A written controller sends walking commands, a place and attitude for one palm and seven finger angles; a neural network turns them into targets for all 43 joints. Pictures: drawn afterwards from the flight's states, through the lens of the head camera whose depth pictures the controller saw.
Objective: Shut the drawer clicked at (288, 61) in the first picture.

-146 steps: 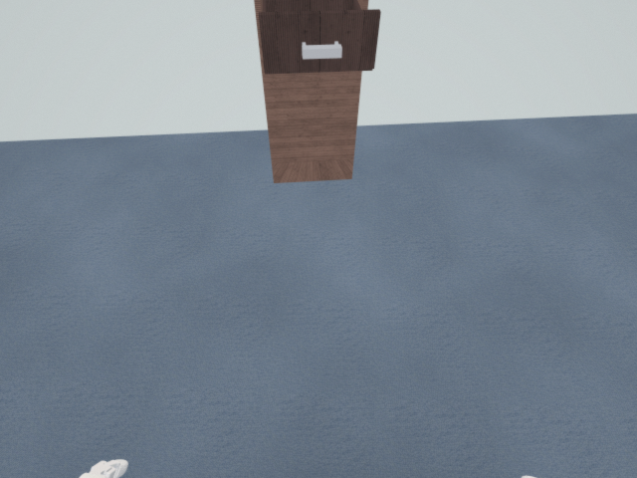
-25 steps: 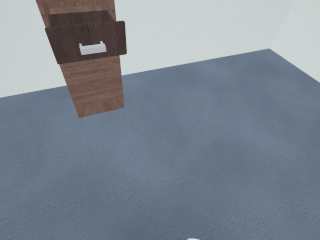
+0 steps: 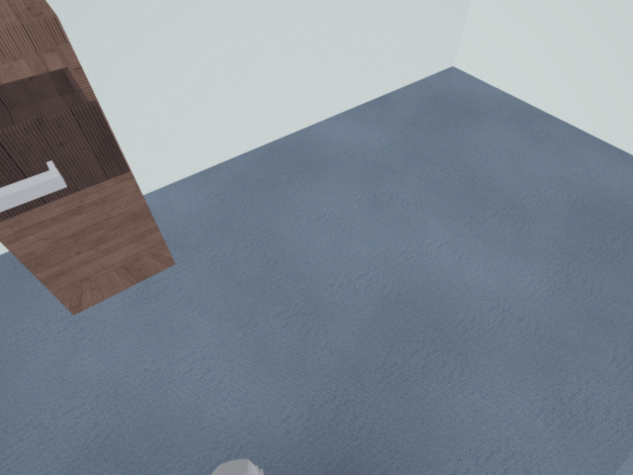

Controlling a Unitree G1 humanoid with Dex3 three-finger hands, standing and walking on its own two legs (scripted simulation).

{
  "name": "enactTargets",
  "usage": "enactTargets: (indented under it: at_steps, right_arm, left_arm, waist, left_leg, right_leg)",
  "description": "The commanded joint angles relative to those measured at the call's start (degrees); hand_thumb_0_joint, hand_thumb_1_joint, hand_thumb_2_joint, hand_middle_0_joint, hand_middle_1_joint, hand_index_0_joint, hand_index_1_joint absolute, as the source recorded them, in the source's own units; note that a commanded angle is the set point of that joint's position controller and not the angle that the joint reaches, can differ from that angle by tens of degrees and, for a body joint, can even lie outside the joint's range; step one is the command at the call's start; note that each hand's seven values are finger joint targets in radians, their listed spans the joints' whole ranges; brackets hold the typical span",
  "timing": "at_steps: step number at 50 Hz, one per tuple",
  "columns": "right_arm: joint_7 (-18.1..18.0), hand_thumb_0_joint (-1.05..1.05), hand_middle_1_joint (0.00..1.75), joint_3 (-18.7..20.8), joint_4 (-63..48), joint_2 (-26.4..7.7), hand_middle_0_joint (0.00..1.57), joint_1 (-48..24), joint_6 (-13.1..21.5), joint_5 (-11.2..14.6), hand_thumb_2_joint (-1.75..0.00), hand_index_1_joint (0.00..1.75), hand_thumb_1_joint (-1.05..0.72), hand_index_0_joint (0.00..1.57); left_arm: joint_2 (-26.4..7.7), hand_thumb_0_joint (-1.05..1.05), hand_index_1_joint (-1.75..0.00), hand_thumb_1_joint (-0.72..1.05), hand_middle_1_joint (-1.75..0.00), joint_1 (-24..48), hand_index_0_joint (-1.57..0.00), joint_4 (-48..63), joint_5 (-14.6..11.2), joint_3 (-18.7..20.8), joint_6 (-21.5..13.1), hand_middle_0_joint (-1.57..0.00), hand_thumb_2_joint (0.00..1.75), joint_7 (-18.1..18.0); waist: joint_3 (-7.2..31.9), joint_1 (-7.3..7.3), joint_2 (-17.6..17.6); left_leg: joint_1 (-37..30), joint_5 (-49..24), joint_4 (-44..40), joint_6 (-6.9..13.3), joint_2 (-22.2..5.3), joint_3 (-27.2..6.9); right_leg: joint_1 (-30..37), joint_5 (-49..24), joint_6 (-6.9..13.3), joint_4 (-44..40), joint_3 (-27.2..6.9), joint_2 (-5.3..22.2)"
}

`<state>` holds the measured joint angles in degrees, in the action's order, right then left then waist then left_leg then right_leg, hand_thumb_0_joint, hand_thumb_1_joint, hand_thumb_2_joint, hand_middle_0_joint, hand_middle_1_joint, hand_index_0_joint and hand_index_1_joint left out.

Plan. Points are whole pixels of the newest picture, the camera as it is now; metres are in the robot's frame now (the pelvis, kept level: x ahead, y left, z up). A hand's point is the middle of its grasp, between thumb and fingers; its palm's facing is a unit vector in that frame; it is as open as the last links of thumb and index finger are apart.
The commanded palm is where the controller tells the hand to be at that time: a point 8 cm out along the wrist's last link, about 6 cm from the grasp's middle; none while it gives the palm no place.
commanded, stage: walk to a spot facing it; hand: left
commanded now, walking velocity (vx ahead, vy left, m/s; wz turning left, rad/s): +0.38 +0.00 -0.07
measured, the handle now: (26, 182) +0.58 +0.54 +0.01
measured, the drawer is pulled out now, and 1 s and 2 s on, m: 0.30 0.30 0.30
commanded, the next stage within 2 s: turn to face it in 0.32 s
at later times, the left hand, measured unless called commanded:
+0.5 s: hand (179, 417) +0.24 +0.22 -0.17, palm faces -0.05 -0.99 -0.13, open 7.4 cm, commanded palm none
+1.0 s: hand (191, 350) +0.35 +0.23 -0.18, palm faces +0.18 -0.97 -0.18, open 7.3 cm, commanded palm none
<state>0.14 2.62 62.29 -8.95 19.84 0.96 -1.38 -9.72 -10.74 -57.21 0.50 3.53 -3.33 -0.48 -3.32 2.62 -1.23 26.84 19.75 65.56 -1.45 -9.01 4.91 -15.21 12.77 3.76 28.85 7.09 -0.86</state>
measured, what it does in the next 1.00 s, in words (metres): walks ahead: left foot, then right foot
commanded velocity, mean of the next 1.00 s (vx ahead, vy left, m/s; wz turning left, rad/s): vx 0.10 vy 0.00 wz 0.23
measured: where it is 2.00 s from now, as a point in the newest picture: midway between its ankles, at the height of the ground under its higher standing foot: (319, 472)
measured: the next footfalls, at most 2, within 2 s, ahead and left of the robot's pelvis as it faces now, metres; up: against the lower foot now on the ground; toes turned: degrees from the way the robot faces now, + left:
left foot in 0.24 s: +0.23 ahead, +0.15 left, +0.00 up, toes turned +8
right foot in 0.66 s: +0.35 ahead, -0.11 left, +0.00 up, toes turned -13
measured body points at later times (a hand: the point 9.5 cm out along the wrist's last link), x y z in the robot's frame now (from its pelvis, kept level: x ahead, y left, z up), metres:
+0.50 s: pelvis +0.20 +0.05 +0.01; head +0.21 +0.07 +0.46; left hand +0.24 +0.28 -0.16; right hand +0.19 -0.18 -0.13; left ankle +0.19 +0.14 -0.73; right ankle +0.22 -0.10 -0.65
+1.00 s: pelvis +0.27 +0.04 -0.01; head +0.29 +0.06 +0.43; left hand +0.34 +0.28 -0.16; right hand +0.37 -0.21 -0.15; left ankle +0.29 +0.14 -0.74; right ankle +0.31 -0.10 -0.73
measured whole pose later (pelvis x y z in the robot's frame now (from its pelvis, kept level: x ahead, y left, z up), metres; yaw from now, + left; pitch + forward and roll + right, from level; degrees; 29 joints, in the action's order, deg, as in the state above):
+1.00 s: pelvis +0.27 +0.04 -0.01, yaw +8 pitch -1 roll -1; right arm 1.2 4.6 54.3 -12.2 12.1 -1.9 -1.1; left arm -10.4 -8.4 -53.6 1.3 3.3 1.2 -1.3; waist -2.8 1.0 1.0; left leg 20.5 18.9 39.7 -2.2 -4.9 8.1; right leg -17.4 17.3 -2.2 38.1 17.8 11.5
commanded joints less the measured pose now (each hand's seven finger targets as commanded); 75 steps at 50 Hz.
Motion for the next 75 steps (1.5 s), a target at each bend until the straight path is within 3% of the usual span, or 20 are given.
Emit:
enactTargets:
  at_steps: [1, 10, 13, 16, 20, 30, 34, 35, 48, 49, 50, 51, 53, 57, 64, 70, 71, 72, 73, 75]
  right_arm:
    - [0.67, 0.0, 0.3, 0.88, -3.87, -2.13, 0.2, 1.0, 0.51, -0.32, -0.9, 0.3, -0.9, 0.2]
    - [0.97, 0.0, 0.3, 1.17, -6.03, -5.19, 0.2, -3.0, 2.88, -0.06, -0.9, 0.3, -0.9, 0.2]
    - [-0.59, 0.0, 0.3, 3.14, -2.55, -16.51, 0.2, 13.34, 2.96, -0.92, -0.9, 0.3, -0.9, 0.2]
    - [-1.31, 0.0, 0.3, 1.13, -5.04, -9.28, 0.2, 3.04, 3.52, -0.47, -0.9, 0.3, -0.9, 0.2]
    - [-1.77, 0.0, 0.3, 0.55, -5.28, -7.17, 0.2, -0.31, 4.35, 0.31, -0.9, 0.3, -0.9, 0.2]
    - [-1.61, 0.0, 0.3, 0.91, -0.75, -7.1, 0.2, 3.03, 1.79, 0.22, -0.9, 0.3, -0.9, 0.2]
    - [-1.32, 0.0, 0.3, 0.72, -3.68, -2.26, 0.2, 3.82, -0.12, 1.41, -0.9, 0.3, -0.9, 0.2]
    - [-1.46, 0.0, 0.3, 0.77, -3.98, -2.49, 0.2, 2.01, -0.92, 1.2, -0.9, 0.3, -0.9, 0.2]
    - [1.18, 0.0, 0.3, 2.51, -9.71, -5.68, 0.2, -2.24, -2.44, 0.13, -0.9, 0.3, -0.9, 0.2]
    - [1.27, 0.0, 0.3, 3.18, -9.78, -8.8, 0.2, 0.0, -2.09, 0.09, -0.9, 0.3, -0.9, 0.2]
    - [0.91, 0.0, 0.3, 4.81, -10.78, -15.75, 0.2, 2.13, -1.63, -0.38, -0.9, 0.3, -0.9, 0.2]
    - [0.54, 0.0, 0.3, 5.35, -10.45, -18.94, 0.2, 4.12, -1.5, -0.64, -0.9, 0.3, -0.9, 0.2]
    - [-0.5, 0.0, 0.3, 4.59, -11.77, -17.02, 0.2, -2.55, -1.12, -0.22, -0.9, 0.3, -0.9, 0.2]
    - [-0.83, 0.0, 0.3, 3.36, -14.3, -14.18, 0.2, -8.72, -0.38, 0.19, -0.9, 0.3, -0.9, 0.2]
    - [-0.49, 0.0, 0.3, 4.19, -13.82, -15.77, 0.2, -6.33, -1.59, 0.08, -0.9, 0.3, -0.9, 0.2]
    - [0.0, 0.0, 0.3, 4.28, -15.2, -15.29, 0.2, -11.58, -2.63, 0.39, -0.9, 0.3, -0.9, 0.2]
    - [0.27, 0.0, 0.3, 4.0, -15.56, -12.98, 0.2, -11.6, -2.74, 0.86, -0.9, 0.3, -0.9, 0.2]
    - [0.56, 0.0, 0.3, 3.22, -16.78, -8.31, 0.2, -10.32, -2.72, 1.26, -0.9, 0.3, -0.9, 0.2]
    - [0.52, 0.0, 0.3, 3.71, -17.23, -10.42, 0.2, -11.2, -2.88, 0.37, -0.9, 0.3, -0.9, 0.2]
    - [0.89, 0.0, 0.3, 4.05, -14.97, -11.16, 0.2, -11.59, -4.08, 0.09, -0.9, 0.3, -0.9, 0.2]
  left_arm:
    - [-7.77, 0.0, -0.3, 0.9, -0.3, -5.0, -0.2, 0.38, 0.84, 1.24, -0.82, -0.2, 0.9, 0.03]
    - [-9.11, 0.0, -0.3, 0.9, -0.3, -8.57, -0.2, -1.99, 0.68, 1.32, -0.13, -0.2, 0.9, 0.4]
    - [-4.71, 0.0, -0.3, 0.9, -0.3, -7.56, -0.2, 1.23, 0.47, 0.45, -0.24, -0.2, 0.9, 0.92]
    - [-4.89, 0.0, -0.3, 0.9, -0.3, -4.09, -0.2, 0.01, 1.07, 0.97, 0.69, -0.2, 0.9, 1.6]
    - [-2.15, 0.0, -0.3, 0.9, -0.3, -8.36, -0.2, -0.74, 1.18, 1.15, 3.29, -0.2, 0.9, 2.11]
    - [-1.55, 0.0, -0.3, 0.9, -0.3, -3.87, -0.2, -0.12, 0.9, -0.51, 1.85, -0.2, 0.9, 0.12]
    - [-13.75, 0.0, -0.3, 0.9, -0.3, -14.41, -0.2, -1.73, 0.54, 2.03, 0.93, -0.2, 0.9, -1.07]
    - [-13.17, 0.0, -0.3, 0.9, -0.3, -11.49, -0.2, -1.0, 0.51, 2.19, 0.95, -0.2, 0.9, -1.42]
    - [-11.54, 0.0, -0.3, 0.9, -0.3, 0.79, -0.2, 6.59, 0.85, 2.8, 4.16, -0.2, 0.9, -1.42]
    - [-9.95, 0.0, -0.3, 0.9, -0.3, 0.63, -0.2, 7.48, 0.48, 2.6, 4.7, -0.2, 0.9, -1.21]
    - [-6.4, 0.0, -0.3, 0.9, -0.3, 1.12, -0.2, 10.11, 0.11, 2.16, 5.13, -0.2, 0.9, -0.59]
    - [-6.68, 0.0, -0.3, 0.9, -0.3, 5.83, -0.2, 12.47, 0.75, 1.66, 5.11, -0.2, 0.9, -0.56]
    - [-6.76, 0.0, -0.3, 0.9, -0.3, 6.08, -0.2, 11.45, 0.85, 2.37, 5.03, -0.2, 0.9, -0.35]
    - [-8.14, 0.0, -0.3, 0.9, -0.3, -0.63, -0.2, 7.97, 0.66, 2.49, 5.15, -0.2, 0.9, 0.07]
    - [-8.12, 0.0, -0.3, 0.9, -0.3, 1.88, -0.2, 10.1, 0.14, 1.85, 5.03, -0.2, 0.9, -0.49]
    - [-8.6, 0.0, -0.3, 0.9, -0.3, -6.87, -0.2, 8.82, -0.3, 1.61, 3.97, -0.2, 0.9, -1.11]
    - [-11.05, 0.0, -0.3, 0.9, -0.3, -8.85, -0.2, 8.63, 0.17, 2.08, 3.39, -0.2, 0.9, -1.38]
    - [-16.96, 0.0, -0.3, 0.9, -0.3, -9.15, -0.2, 9.17, 1.28, 3.0, 2.84, -0.2, 0.9, -1.76]
    - [-18.17, 0.0, -0.3, 0.9, -0.3, -7.21, -0.2, 10.52, 0.84, 2.48, 3.35, -0.2, 0.9, -1.57]
    - [-13.84, 0.0, -0.3, 0.9, -0.3, -1.78, -0.2, 11.16, 0.57, 1.96, 2.98, -0.2, 0.9, -1.76]
  waist:
    - [0.08, -0.98, 6.6]
    - [-1.47, -0.46, 3.98]
    - [6.39, 4.45, -17.1]
    - [-1.48, 0.57, -4.84]
    - [-0.63, -3.4, -6.22]
    - [1.59, -2.9, -7.29]
    - [11.16, -6.79, 14.82]
    - [10.93, -6.63, 18.57]
    - [3.93, -0.83, 8.28]
    - [5.1, 0.42, -0.81]
    - [3.64, 1.98, -19.74]
    - [4.36, 4.33, -17.32]
    - [4.92, 1.11, -12.95]
    - [6.58, -2.21, -7.73]
    - [6.81, 0.03, -6.5]
    - [7.58, -4.01, -6.25]
    - [7.64, -5.04, 0.59]
    - [6.31, -4.94, 19.04]
    - [5.38, -4.81, 16.01]
    - [1.16, -2.34, 13.31]
  left_leg:
    - [0.67, -5.88, -10.3, -1.02, -0.87, 0.35]
    - [-15.73, -7.14, -34.99, 0.38, 4.11, 4.04]
    - [-34.13, 1.08, -52.79, 10.41, -20.06, -28.88]
    - [-20.86, -2.62, -54.56, 9.08, -16.48, -16.55]
    - [-16.65, -20.24, -53.5, 6.62, -10.94, 1.05]
    - [-18.37, -35.83, -41.44, 7.06, -6.21, -0.02]
    - [-0.03, 18.31, -8.21, -0.37, 6.05, 1.25]
    - [1.34, 18.21, -2.01, -0.53, 4.16, -2.92]
    - [-11.09, -3.98, -30.22, -1.16, 5.31, 4.81]
    - [-16.02, -7.26, -38.35, 0.07, 2.62, -0.92]
    - [-18.47, -17.47, -46.86, 6.8, -11.38, -23.19]
    - [-16.56, -16.37, -50.7, 12.77, -17.93, -31.55]
    - [-14.95, -8.81, -49.86, 11.43, -12.45, -26.91]
    - [-16.65, -19.41, -47.75, 9.36, -5.33, -15.59]
    - [-20.19, -22.84, -45.95, 11.87, -5.18, -20.84]
    - [-8.54, -19.62, -40.05, 8.74, -1.01, -21.79]
    - [-2.52, -11.53, -33.85, 5.27, 3.3, -18.6]
    - [8.53, 6.89, -19.49, -0.21, 12.88, -7.63]
    - [6.8, 13.5, -7.76, -0.03, 11.71, -8.86]
    - [6.44, 6.85, 3.11, -0.22, 9.03, -9.8]
  right_leg:
    - [-3.14, 2.62, 6.51, -19.24, -11.97, 13.89]
    - [-1.67, 0.9, 3.84, -8.68, -11.3, 11.99]
    - [-21.38, 20.41, -1.35, 33.67, -4.17, 0.18]
    - [-23.23, 9.08, -1.96, 43.41, -7.7, 6.87]
    - [-18.8, 1.08, -4.61, 39.57, -5.64, 7.6]
    - [-1.11, -4.67, -5.84, 2.82, 1.52, 3.92]
    - [19.64, -44.89, 4.79, -5.81, -16.58, 30.38]
    - [15.4, -39.48, 6.29, -7.66, -16.58, 29.58]
    - [-2.33, -1.89, -1.5, 0.41, 5.07, 21.71]
    - [-6.5, 3.6, -3.82, 9.07, 5.92, 18.99]
    - [-19.39, 21.6, -8.97, 22.98, 7.62, 10.43]
    - [-21.41, 25.84, -8.45, 35.25, 0.48, 8.05]
    - [-24.24, 15.59, -7.97, 42.08, -6.24, 8.2]
    - [-18.68, 7.04, -9.18, 37.46, -6.43, 7.68]
    - [-14.18, 12.13, -9.12, 22.82, -6.23, 4.56]
    - [4.71, 2.94, -7.51, -0.04, -5.06, 2.4]
    - [11.02, 1.33, -6.2, -9.67, -9.27, 7.17]
    - [14.35, 0.28, 0.16, -15.81, -27.49, 23.91]
    - [5.46, -2.04, 4.41, -15.45, -27.42, 29.19]
    - [-0.08, -2.54, 3.1, -14.53, -21.13, 22.62]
